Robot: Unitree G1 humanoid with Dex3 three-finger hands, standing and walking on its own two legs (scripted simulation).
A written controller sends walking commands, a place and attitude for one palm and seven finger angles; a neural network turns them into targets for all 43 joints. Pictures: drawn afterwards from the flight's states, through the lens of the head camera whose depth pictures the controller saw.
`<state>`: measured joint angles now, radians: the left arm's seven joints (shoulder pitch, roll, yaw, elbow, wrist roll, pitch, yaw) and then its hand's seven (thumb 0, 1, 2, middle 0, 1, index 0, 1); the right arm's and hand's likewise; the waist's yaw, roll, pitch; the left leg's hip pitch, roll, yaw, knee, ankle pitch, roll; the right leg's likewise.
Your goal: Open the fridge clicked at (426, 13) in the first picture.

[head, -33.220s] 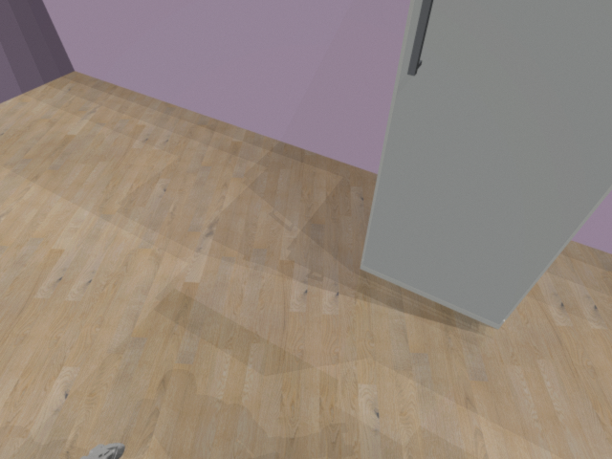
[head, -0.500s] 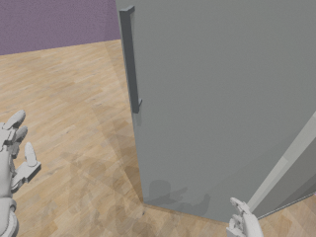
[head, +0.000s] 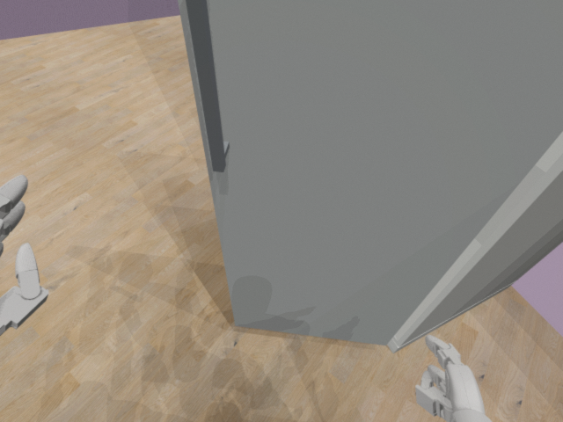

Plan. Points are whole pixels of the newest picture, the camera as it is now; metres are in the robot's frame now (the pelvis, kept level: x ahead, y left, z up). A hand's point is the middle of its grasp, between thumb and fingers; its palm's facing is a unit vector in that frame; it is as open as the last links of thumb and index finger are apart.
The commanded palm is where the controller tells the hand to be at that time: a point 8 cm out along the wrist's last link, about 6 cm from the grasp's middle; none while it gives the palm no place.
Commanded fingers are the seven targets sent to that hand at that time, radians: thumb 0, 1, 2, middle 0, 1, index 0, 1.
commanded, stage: step back with the hand held close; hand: left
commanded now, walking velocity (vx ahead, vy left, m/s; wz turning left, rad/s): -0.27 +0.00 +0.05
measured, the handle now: (212, 79) +0.47 +0.14 +0.25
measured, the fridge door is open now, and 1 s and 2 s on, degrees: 57 57 57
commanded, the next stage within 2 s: stop stepping back and stand still in 0.74 s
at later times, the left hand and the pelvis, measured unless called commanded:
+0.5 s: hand out of the picture +0.09 +0.30 +0.17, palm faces +0.52 -0.76 -0.40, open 7.4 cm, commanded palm +0.01 +0.34 +0.18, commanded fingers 0.00 0.90 0.90 -0.20 -0.30 -0.20 -0.30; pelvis -0.10 +0.02 -0.02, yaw +5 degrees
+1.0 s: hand out of the picture +0.00 +0.32 +0.16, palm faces +0.34 -0.86 -0.39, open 7.4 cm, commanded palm -0.09 +0.36 +0.18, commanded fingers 0.00 0.90 0.90 -0.20 -0.30 -0.20 -0.30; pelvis -0.23 +0.06 +0.00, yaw -1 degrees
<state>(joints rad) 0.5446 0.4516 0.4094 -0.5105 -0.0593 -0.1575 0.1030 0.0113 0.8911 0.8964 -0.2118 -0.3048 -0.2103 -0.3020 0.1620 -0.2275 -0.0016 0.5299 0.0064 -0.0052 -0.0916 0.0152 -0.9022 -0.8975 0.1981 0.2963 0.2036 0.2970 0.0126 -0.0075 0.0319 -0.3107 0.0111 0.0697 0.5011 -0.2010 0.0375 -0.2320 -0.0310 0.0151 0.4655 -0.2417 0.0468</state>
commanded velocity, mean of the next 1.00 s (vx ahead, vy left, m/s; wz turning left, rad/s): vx -0.23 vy -0.04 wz -0.01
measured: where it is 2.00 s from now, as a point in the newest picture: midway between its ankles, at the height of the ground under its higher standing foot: outside the picture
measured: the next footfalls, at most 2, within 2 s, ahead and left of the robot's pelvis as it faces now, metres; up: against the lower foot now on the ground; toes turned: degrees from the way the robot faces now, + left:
right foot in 0.68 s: -0.19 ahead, -0.11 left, +0.00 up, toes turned +3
left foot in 0.84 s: -0.09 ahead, +0.12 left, +0.00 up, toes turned +3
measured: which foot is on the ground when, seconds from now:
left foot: down 0.00-0.66, up 0.68-0.82, down 0.84-1.00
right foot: down 0.00-0.42, up 0.44-0.66, down 0.68-0.84, up 0.86-1.00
